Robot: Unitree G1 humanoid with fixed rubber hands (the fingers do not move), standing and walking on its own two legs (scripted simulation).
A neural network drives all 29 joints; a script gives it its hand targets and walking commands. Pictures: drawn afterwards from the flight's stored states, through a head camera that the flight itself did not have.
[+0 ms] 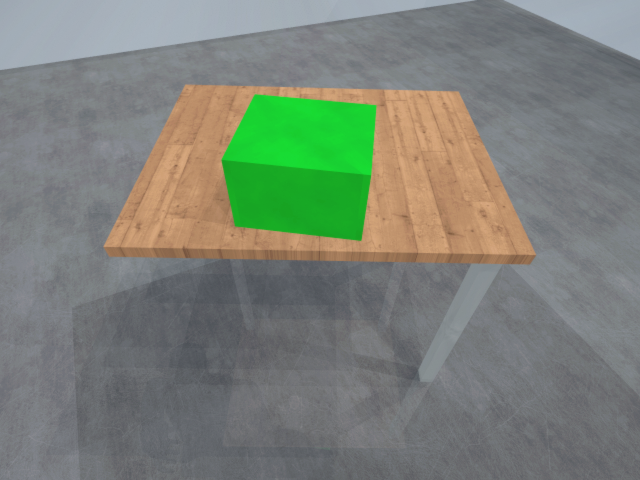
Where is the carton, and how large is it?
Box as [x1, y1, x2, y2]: [221, 94, 376, 240]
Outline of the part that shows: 255,94 221,160 235,225 360,240 371,171 376,105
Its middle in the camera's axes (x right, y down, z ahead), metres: -0.03 -0.15 +0.77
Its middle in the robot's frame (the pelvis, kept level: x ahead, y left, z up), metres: +0.68 +0.04 +0.00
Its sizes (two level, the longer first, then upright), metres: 0.251 0.226 0.161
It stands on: a table, 0.69 m high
